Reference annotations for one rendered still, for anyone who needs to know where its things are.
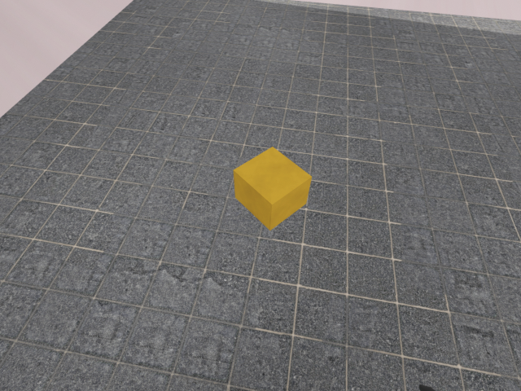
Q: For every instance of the carton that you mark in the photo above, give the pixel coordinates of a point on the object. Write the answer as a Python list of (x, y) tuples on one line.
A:
[(271, 187)]

